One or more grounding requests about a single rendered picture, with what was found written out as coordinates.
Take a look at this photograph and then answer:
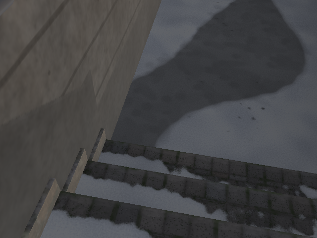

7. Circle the stairs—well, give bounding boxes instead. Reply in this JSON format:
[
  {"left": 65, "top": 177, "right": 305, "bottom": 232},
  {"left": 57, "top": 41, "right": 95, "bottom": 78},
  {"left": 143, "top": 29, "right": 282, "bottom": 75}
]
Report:
[{"left": 74, "top": 139, "right": 317, "bottom": 238}]

